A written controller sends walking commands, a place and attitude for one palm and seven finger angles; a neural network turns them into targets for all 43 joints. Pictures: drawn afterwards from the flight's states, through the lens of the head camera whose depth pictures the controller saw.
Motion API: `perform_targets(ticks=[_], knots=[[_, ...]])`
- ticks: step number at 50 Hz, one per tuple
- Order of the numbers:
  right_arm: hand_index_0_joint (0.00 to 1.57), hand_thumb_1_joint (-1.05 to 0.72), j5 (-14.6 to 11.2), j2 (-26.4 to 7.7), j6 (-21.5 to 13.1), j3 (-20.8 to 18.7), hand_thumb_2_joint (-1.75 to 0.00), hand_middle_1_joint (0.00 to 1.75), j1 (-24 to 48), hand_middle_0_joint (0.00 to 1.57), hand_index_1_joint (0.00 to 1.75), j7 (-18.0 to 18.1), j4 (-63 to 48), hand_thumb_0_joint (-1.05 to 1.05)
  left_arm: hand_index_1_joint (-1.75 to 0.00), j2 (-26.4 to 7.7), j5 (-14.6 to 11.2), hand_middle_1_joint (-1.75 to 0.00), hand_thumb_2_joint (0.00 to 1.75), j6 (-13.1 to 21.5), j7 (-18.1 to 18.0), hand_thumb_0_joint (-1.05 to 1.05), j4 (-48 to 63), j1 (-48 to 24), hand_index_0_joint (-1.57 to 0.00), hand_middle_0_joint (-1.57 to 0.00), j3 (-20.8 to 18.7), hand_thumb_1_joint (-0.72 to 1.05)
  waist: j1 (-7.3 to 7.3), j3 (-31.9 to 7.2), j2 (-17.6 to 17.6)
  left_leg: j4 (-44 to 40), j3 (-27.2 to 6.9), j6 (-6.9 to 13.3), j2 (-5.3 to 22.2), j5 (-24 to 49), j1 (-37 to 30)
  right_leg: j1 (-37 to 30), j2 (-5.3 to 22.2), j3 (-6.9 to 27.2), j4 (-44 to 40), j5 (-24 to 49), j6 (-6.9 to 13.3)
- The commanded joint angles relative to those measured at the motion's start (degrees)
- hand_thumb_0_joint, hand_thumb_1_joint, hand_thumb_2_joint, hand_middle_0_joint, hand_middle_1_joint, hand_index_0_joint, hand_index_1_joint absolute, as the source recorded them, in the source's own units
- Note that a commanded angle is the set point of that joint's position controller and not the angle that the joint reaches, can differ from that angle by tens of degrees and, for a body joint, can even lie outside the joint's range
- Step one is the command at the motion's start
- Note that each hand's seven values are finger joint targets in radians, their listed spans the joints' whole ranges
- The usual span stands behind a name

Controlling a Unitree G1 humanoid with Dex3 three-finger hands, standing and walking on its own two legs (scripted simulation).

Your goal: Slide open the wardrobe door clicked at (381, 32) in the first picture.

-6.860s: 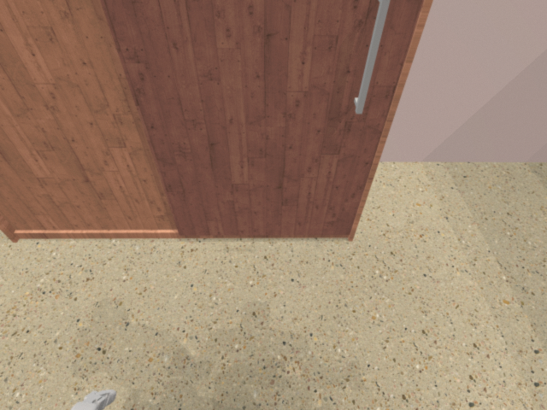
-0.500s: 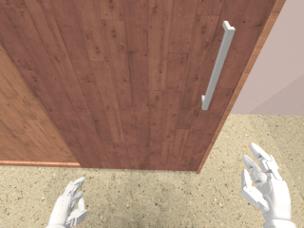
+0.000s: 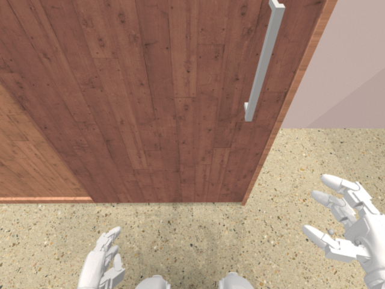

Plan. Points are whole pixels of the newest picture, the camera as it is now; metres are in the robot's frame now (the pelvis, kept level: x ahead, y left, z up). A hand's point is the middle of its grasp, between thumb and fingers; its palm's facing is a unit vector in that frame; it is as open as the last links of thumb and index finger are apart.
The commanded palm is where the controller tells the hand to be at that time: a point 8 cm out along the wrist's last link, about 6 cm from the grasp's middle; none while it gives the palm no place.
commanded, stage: raise the hand with hooked fingers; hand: right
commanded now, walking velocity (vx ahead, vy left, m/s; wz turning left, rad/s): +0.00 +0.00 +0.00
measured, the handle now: (258, 69) +0.57 -0.12 +0.15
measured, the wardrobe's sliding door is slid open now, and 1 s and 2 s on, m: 0.00 0.00 0.00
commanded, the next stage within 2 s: move the hooked fingers beside the handle in 1.34 s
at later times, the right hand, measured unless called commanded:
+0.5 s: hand (367, 197) +0.26 -0.26 +0.14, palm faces +0.04 +1.00 -0.07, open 13.4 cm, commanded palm +0.24 -0.31 +0.15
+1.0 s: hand (379, 160) +0.30 -0.26 +0.18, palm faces +0.03 +1.00 -0.03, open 14.0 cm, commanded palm +0.27 -0.31 +0.19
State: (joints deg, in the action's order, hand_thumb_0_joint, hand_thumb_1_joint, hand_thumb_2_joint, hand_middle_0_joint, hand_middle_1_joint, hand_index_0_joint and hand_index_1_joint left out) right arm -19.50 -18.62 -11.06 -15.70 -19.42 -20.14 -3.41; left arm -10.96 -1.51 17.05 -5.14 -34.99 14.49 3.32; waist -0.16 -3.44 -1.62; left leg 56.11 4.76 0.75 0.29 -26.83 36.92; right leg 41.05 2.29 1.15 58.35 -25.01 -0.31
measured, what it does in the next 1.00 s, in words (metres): rises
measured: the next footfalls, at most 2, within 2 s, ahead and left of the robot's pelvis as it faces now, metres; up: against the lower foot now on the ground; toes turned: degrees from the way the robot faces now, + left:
none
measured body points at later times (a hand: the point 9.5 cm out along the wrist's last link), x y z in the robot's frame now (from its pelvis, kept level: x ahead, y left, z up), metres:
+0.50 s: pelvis +0.02 -0.01 +0.03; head +0.03 -0.01 +0.48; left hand +0.21 +0.23 -0.02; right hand +0.25 -0.31 +0.14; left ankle +0.02 +0.11 -0.68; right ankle +0.04 -0.12 -0.68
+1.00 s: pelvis +0.02 +0.01 +0.05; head +0.02 +0.02 +0.50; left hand +0.19 +0.26 -0.02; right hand +0.29 -0.32 +0.19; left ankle +0.02 +0.11 -0.68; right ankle +0.04 -0.12 -0.68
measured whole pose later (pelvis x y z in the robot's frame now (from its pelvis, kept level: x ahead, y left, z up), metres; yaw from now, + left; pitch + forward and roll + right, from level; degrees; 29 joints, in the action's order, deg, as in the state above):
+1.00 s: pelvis +0.02 +0.01 +0.05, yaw +1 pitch +0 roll +0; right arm -21.2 -25.8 1.4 -24.7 2.1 -26.9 13.3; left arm -16.6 -4.2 14.7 -7.4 -37.2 13.7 2.3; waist -1.9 -1.2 -1.8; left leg 34.6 3.2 0.9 -0.1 -18.9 15.3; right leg 18.1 2.1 -0.7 35.5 -17.0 -0.8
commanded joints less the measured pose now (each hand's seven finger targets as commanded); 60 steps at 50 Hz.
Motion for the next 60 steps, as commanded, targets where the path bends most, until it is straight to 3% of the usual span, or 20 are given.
perform_targets(ticks=[1, 6, 7, 17, 20, 22, 25, 30, 33, 39, 42, 45, 48, 52, 56, 57, 60], knots=[[0.27, 0.01, -2.1, -8.0, -4.1, -6.8, -0.51, 0.88, 1.8, 0.27, 0.88, 1.6, -10.4, 0.0, -0.3, -10.7, -0.4, -0.3, 0.9, 4.3, -0.7, 0.0, 9.9, -5.4, -0.2, -0.2, -4.7, 0.9, -0.96, -8.6, 1.5, -12.0, -2.0, -0.5, -1.3, 3.6, -4.7, -9.1, -1.8, 2.1, -12.9, 6.7, 0.6], [0.27, 0.13, -1.6, -9.3, -5.4, -6.2, -0.46, 0.96, 5.7, 0.27, 0.96, 1.1, -10.5, 0.0, -0.3, -11.8, -0.7, -0.3, 0.9, 5.2, -0.7, 0.0, 9.4, -4.3, -0.2, -0.2, -4.7, 0.9, -0.34, -7.5, -0.5, -13.4, -2.0, -0.3, -1.3, 3.0, -5.5, -11.6, -1.7, 2.0, -15.2, 5.5, 0.6], [0.27, 0.15, -1.5, -10.5, -5.4, -7.2, -0.45, 0.98, 6.6, 0.27, 0.98, 1.2, -11.3, 0.0, -0.3, -12.0, -0.8, -0.3, 0.9, 5.3, -0.9, 0.0, 9.3, -4.1, -0.2, -0.2, -4.8, 0.9, -0.78, -8.1, -0.9, -13.6, -2.0, -0.1, -1.4, 3.7, -6.7, -12.3, -1.8, 1.9, -15.4, 6.2, 0.7], [0.29, 0.38, -1.1, -13.5, -1.9, -9.3, -0.35, 1.12, 12.2, 0.29, 1.12, 0.7, -11.0, 0.0, -0.3, -12.3, -1.1, -0.3, 0.9, 4.6, -1.6, 0.0, 7.9, -4.5, -0.2, -0.2, -4.3, 0.9, -1.53, -7.9, -5.5, -16.8, -0.9, 0.2, -1.7, 13.4, -13.6, -20.0, -1.9, 1.6, -20.1, 14.0, 0.3], [0.3, 0.45, -1.7, -13.4, 0.0, -9.1, -0.32, 1.17, 14.9, 0.3, 1.17, -0.4, -8.2, 0.0, -0.3, -12.3, -1.4, -0.3, 0.9, 4.0, -1.9, 0.0, 7.7, -5.0, -0.2, -0.2, -4.0, 0.9, -1.38, -5.8, -3.4, -18.8, -0.9, 0.0, -1.7, 14.7, -14.6, -20.9, -1.8, 1.4, -21.8, 14.4, 0.3], [0.3, 0.5, -1.8, -14.5, 1.0, -9.8, -0.3, 1.2, 18.0, 0.3, 1.2, -1.1, -7.7, 0.0, -0.3, -12.4, -1.5, -0.3, 0.9, 3.9, -2.3, 0.0, 7.4, -5.3, -0.2, -0.2, -3.9, 0.9, -1.51, -6.6, -4.3, -19.8, -1.3, 0.1, -1.6, 16.2, -16.6, -22.4, -2.1, 0.9, -22.2, 15.7, 0.4], [0.3, 0.5, -2.3, -14.8, 2.6, -10.1, -0.3, 1.2, 20.6, 0.3, 1.2, -2.4, -5.0, 0.0, -0.3, -12.3, -1.7, -0.3, 0.9, 3.4, -2.5, 0.0, 7.2, -5.6, -0.2, -0.2, -3.6, 0.9, -1.39, -6.4, -1.5, -21.4, -1.3, -0.3, -1.6, 17.5, -17.5, -23.9, -2.0, 0.8, -23.5, 16.3, 0.5], [0.3, 0.5, -2.6, -17.0, 4.4, -11.3, -0.3, 1.2, 26.3, 0.3, 1.2, -4.3, -1.6, 0.0, -0.3, -12.2, -1.9, -0.3, 0.9, 2.8, -3.0, 0.0, 6.4, -6.4, -0.2, -0.2, -3.2, 0.9, -1.44, -5.9, -0.8, -23.8, -2.1, -0.3, -1.4, 19.0, -19.6, -25.3, -2.2, 0.5, -24.9, 17.0, 0.8], [0.3, 0.5, -2.6, -19.3, 5.1, -12.7, -0.3, 1.2, 29.7, 0.3, 1.2, -5.0, -1.2, 0.0, -0.3, -12.2, -1.9, -0.3, 0.9, 2.6, -3.2, 0.0, 6.3, -6.9, -0.2, -0.2, -3.1, 0.9, -1.93, -8.1, -2.9, -24.5, -2.7, -0.1, -1.0, 21.0, -21.7, -26.9, -2.3, 0.0, -25.3, 18.7, 1.0], [0.3, 0.5, -2.8, -21.2, 6.8, -13.9, -0.3, 1.2, 33.5, 0.3, 1.2, -5.8, 2.8, 0.0, -0.3, -12.1, -2.3, -0.3, 0.9, 1.8, -3.3, 0.0, 6.1, -7.2, -0.2, -0.2, -3.0, 0.9, -1.87, -7.1, -0.5, -26.4, -3.0, -0.5, -0.9, 21.4, -23.0, -27.5, -2.3, -0.2, -26.9, 18.5, 1.2], [0.3, 0.5, -2.8, -23.6, 7.7, -15.3, -0.3, 1.2, 36.1, 0.3, 1.2, -6.1, 4.0, 0.0, -0.3, -12.5, -2.5, -0.3, 0.9, 1.6, -3.3, 0.0, 6.1, -7.6, -0.2, -0.2, -3.1, 0.9, -2.16, -7.2, -1.3, -27.4, -4.4, -0.6, -0.4, 21.3, -23.8, -27.7, -2.5, -0.6, -26.7, 18.4, 1.5], [0.3, 0.5, -3.2, -19.9, 9.2, -12.8, -0.3, 1.2, 32.2, 0.3, 1.2, -7.1, 8.1, 0.0, -0.3, -12.3, -2.9, -0.3, 0.9, 1.2, -2.8, 0.0, 6.5, -7.1, -0.2, -0.2, -3.3, 0.9, -1.98, -5.1, 0.9, -27.7, -4.8, -1.0, -0.1, 21.2, -22.9, -26.0, -2.5, -0.7, -27.0, 17.4, 1.3], [0.3, 0.5, -3.0, -21.8, 9.3, -14.2, -0.3, 1.2, 33.3, 0.3, 1.2, -6.9, 4.8, 0.0, -0.3, -12.7, -3.0, -0.3, 0.9, 1.0, -2.6, 0.0, 7.3, -7.5, -0.2, -0.2, -3.8, 0.9, -2.6, -8.3, -0.1, -27.0, -5.1, -1.0, 0.2, 23.0, -24.4, -26.9, -2.5, -1.1, -26.5, 19.0, 1.3], [0.3, 0.5, -3.0, -23.1, 7.8, -16.2, -0.3, 1.2, 34.5, 0.3, 1.2, -5.4, 3.0, 0.0, -0.3, -12.7, -2.6, -0.3, 0.9, 1.2, -2.7, 0.0, 7.2, -7.4, -0.2, -0.2, -4.0, 0.9, -2.43, -7.4, 0.7, -27.3, -5.5, -1.0, 0.0, 21.3, -23.8, -27.0, -2.3, -1.2, -26.4, 18.3, 1.4], [0.3, 0.5, -2.4, -22.0, 6.8, -15.5, -0.3, 1.2, 35.0, 0.3, 1.2, -4.5, 2.2, 0.0, -0.3, -12.2, -2.6, -0.3, 0.9, 1.2, -3.0, 0.0, 7.0, -7.3, -0.2, -0.2, -3.9, 0.9, -2.14, -7.3, -2.6, -27.4, -4.8, -0.8, -0.4, 20.6, -22.9, -27.9, -2.5, -1.5, -27.3, 17.7, 1.4], [0.3, 0.5, -2.3, -22.4, 6.7, -15.7, -0.3, 1.2, 35.2, 0.3, 1.2, -4.3, 2.2, 0.0, -0.3, -12.4, -2.5, -0.3, 0.9, 1.3, -3.1, 0.0, 6.7, -7.4, -0.2, -0.2, -3.9, 0.9, -2.11, -6.8, -1.3, -27.5, -5.1, -0.8, -0.3, 20.1, -23.2, -27.6, -2.3, -1.5, -27.0, 17.6, 1.4], [0.3, 0.5, -1.8, -21.0, 7.3, -14.0, -0.3, 1.2, 35.4, 0.3, 1.2, -4.4, 2.8, 0.0, -0.3, -12.2, -2.7, -0.3, 0.9, 1.3, -3.2, 0.0, 6.7, -7.7, -0.2, -0.2, -3.7, 0.9, -1.88, -5.1, -3.5, -28.2, -4.7, -0.7, -0.5, 17.0, -22.0, -27.2, -2.4, -1.3, -28.0, 15.1, 1.2]])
